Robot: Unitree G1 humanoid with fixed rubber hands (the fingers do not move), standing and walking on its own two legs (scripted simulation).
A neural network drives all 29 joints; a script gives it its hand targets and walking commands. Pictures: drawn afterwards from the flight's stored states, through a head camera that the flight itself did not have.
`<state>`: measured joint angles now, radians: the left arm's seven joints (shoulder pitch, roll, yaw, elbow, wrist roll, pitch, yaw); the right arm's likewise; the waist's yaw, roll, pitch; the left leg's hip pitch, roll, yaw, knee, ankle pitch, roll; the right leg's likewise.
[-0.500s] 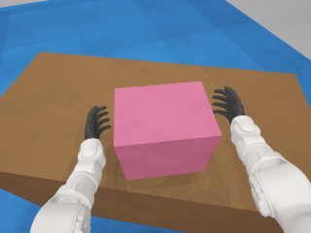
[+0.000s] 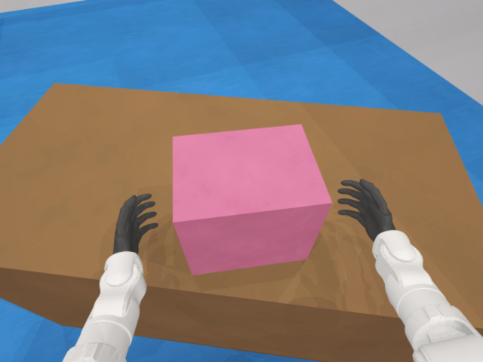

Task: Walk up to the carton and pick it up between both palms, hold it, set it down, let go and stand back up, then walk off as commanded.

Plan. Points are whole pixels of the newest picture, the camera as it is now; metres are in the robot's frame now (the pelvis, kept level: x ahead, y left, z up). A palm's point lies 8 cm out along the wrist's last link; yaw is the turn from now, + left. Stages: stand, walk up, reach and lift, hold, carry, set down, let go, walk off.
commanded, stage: set down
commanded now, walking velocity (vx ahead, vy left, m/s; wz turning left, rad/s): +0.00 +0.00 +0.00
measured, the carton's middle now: (244, 202) +0.41 +0.04 +0.00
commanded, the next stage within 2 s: none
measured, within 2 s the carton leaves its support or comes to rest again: neither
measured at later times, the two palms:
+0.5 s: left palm (124, 275) +0.26 +0.22 +0.00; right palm (391, 267) +0.31 -0.21 +0.00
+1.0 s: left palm (122, 304) +0.21 +0.21 +0.00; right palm (426, 318) +0.23 -0.23 +0.01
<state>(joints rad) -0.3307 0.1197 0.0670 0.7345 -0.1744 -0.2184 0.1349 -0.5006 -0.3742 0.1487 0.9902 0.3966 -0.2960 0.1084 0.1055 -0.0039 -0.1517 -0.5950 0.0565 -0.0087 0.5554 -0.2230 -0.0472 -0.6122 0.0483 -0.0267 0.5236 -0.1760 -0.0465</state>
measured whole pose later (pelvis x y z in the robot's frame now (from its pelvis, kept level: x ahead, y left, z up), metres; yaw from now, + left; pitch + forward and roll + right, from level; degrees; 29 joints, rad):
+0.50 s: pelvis -0.01 +0.00 +0.00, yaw +1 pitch +7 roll +0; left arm -0.12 0.13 0.01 0.54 -0.15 -0.15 0.17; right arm -0.24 -0.34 0.11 0.82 0.39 -0.30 0.16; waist 0.06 -0.03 -0.07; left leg -0.44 0.04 -0.02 0.55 -0.23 -0.05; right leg -0.47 0.03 -0.04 0.54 -0.20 -0.05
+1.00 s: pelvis +0.01 +0.01 +0.01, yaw +0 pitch +1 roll +0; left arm 0.21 0.06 -0.01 0.25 -0.05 -0.10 0.20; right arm 0.12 -0.38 0.06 0.57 0.36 -0.33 0.19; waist 0.05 -0.04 -0.02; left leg -0.23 0.04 0.01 0.44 -0.22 -0.04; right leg -0.27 0.03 -0.01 0.44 -0.19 -0.04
